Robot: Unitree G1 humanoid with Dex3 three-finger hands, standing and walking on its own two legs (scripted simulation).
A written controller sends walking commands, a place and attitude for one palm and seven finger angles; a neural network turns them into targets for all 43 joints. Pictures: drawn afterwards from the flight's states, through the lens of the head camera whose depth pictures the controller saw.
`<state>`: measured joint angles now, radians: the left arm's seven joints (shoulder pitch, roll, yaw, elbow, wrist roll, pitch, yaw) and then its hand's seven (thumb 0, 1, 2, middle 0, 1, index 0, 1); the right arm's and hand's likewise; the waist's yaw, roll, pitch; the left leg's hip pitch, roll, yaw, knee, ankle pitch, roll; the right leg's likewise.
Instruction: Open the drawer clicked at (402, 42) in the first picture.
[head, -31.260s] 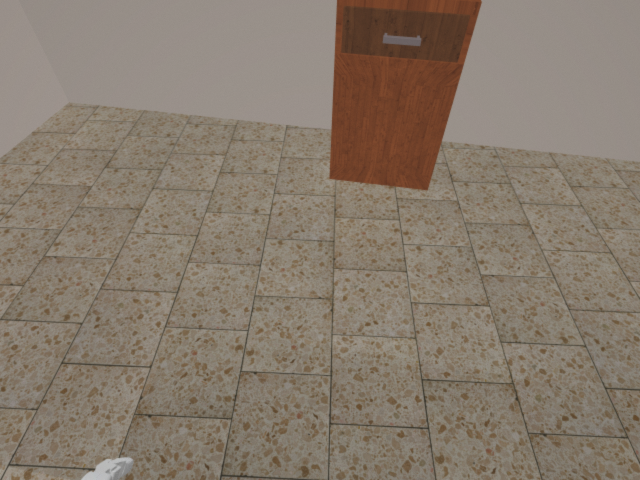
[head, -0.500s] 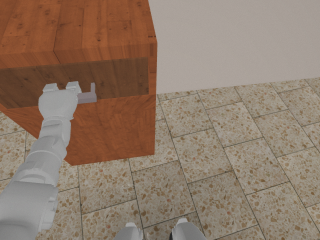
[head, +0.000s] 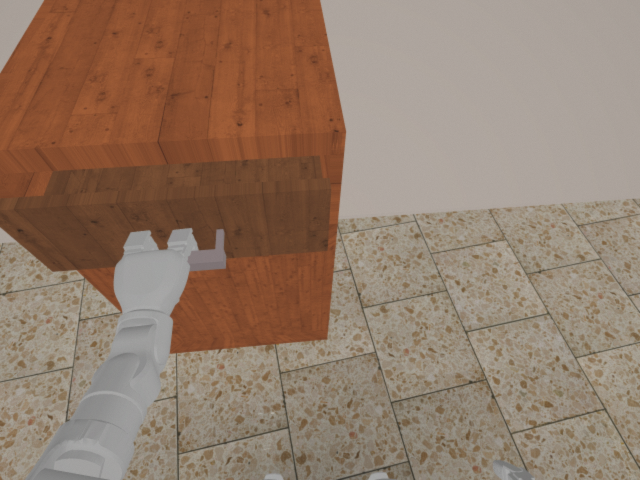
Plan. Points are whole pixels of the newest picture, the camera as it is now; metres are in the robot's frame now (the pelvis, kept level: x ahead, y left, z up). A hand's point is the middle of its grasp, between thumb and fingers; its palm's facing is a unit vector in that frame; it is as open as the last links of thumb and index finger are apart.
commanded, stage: pull the drawer open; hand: left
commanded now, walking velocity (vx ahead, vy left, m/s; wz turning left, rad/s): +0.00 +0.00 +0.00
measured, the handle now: (177, 250) +0.42 +0.22 -0.02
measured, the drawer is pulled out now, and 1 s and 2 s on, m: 0.06 0.18 0.30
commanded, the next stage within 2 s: none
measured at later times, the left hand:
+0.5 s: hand (163, 335) +0.30 +0.22 -0.04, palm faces -0.02 -0.06 -1.00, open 5.5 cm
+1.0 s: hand (158, 382) +0.25 +0.21 -0.04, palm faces +0.00 -0.07 -1.00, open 5.6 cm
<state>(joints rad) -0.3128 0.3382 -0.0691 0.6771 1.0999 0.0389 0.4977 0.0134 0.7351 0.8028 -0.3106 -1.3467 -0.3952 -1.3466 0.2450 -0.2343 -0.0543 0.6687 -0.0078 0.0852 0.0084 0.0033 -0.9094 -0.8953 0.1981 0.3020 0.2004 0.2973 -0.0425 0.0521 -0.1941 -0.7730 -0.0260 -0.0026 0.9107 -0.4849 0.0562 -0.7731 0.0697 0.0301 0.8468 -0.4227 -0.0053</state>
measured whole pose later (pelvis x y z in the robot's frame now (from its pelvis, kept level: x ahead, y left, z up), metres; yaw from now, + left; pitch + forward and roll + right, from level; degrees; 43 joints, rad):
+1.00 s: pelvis -0.02 -0.02 +0.00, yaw +0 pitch +15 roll +0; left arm 0.12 0.30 -0.10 0.34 1.10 0.05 0.52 0.03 0.71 0.82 -0.32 -1.34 -0.42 -1.35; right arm 0.15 -0.23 -0.03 0.64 -0.02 0.04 0.00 0.01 -0.91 -0.90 0.20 0.30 0.20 0.30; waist 0.01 0.04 -0.19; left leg -0.69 -0.03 0.00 0.92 -0.48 0.03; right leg -0.72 0.07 0.03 0.91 -0.44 -0.03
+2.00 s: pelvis -0.02 -0.03 -0.02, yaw +0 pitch +14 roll +0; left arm 0.63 0.31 -0.09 -0.05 1.11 -0.04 0.58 0.04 0.72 0.76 -0.30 -1.32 -0.41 -1.34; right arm 0.10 -0.22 -0.01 0.55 -0.04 0.06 0.05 0.01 -0.91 -0.90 0.20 0.30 0.20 0.30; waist 0.05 0.03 -0.20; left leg -0.74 -0.02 0.01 1.02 -0.54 0.02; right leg -0.77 0.08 0.04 1.03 -0.50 -0.04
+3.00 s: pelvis -0.04 -0.04 -0.02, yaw +2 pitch +13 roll +1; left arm 0.51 0.31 -0.09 0.01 1.09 -0.01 0.57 0.00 -0.44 0.32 -0.32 -1.20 -0.32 -1.21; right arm 0.11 -0.24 -0.02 0.56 -0.04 0.05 0.00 0.01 -0.91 -0.90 0.20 0.30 0.20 0.30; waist 0.06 0.04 -0.18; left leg -0.76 -0.03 -0.01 1.03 -0.50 0.01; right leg -0.80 0.07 0.01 1.04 -0.48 -0.06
